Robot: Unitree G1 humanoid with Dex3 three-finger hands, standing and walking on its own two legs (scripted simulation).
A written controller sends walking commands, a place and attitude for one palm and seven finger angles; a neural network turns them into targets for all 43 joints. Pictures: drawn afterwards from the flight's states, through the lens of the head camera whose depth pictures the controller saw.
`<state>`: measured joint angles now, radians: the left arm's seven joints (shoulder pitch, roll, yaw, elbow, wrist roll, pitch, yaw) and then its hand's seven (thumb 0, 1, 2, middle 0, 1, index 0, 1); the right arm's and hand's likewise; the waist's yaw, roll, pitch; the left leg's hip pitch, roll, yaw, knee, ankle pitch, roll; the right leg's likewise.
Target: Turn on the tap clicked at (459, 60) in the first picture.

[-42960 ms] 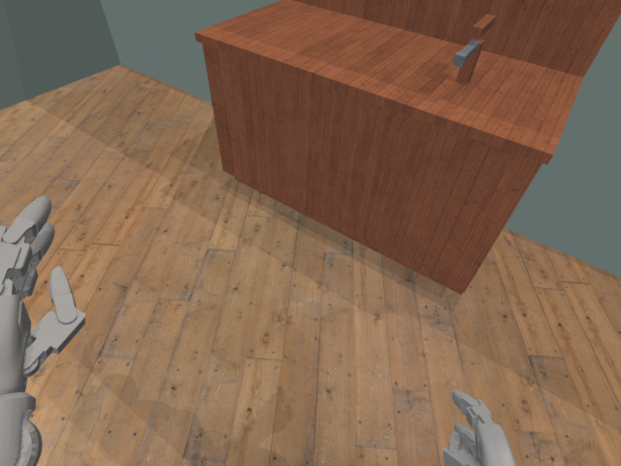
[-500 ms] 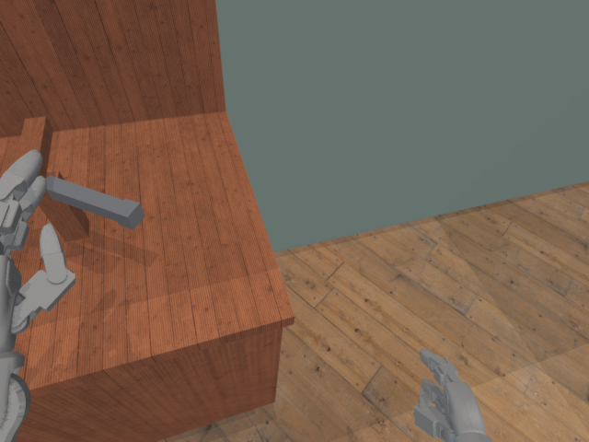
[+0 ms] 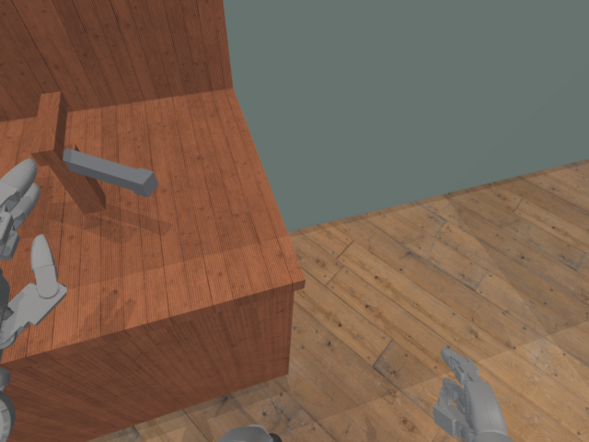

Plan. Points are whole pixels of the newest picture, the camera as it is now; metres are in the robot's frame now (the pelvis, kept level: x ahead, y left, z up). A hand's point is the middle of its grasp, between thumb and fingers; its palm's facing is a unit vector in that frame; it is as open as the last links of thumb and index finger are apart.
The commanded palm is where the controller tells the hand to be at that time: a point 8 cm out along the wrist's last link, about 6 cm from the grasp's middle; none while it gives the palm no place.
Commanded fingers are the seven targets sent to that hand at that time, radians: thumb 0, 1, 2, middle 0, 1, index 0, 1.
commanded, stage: come to a stop and stand still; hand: left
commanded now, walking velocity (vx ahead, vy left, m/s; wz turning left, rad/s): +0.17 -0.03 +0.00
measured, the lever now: (143, 182) +0.43 +0.27 +0.08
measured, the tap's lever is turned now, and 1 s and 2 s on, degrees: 53 53 53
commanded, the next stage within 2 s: look again from close up in 1.18 s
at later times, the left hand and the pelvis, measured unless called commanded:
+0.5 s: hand out of the picture +0.23 +0.30 +0.21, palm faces +0.49 -0.75 -0.44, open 7.4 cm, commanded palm +0.14 +0.30 +0.18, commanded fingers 0.00 0.90 0.90 -0.20 -0.30 -0.20 -0.30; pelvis -0.02 +0.02 +0.00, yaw +0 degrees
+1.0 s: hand (81, 216) +0.29 +0.26 +0.18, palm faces +0.27 -0.81 -0.52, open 7.4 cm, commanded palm +0.22 +0.30 +0.18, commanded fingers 0.00 0.90 0.90 -0.20 -0.30 -0.20 -0.30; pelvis +0.05 +0.03 +0.00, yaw -2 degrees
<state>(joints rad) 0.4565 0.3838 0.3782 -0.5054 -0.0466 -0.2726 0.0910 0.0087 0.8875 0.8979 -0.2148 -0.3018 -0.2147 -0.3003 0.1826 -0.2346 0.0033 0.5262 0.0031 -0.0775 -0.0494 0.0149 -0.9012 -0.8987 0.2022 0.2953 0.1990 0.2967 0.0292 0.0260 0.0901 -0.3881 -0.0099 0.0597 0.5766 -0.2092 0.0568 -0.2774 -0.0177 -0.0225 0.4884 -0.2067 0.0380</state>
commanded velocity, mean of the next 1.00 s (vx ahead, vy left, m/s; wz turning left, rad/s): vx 0.02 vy -0.02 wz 0.00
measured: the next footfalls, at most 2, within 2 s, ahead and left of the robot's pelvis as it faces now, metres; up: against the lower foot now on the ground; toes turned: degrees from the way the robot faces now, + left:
right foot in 0.28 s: +0.02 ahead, -0.07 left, +0.00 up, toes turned -4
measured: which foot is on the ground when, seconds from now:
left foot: down 0.00-1.00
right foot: down 0.00-0.06, up 0.08-0.26, down 0.28-1.00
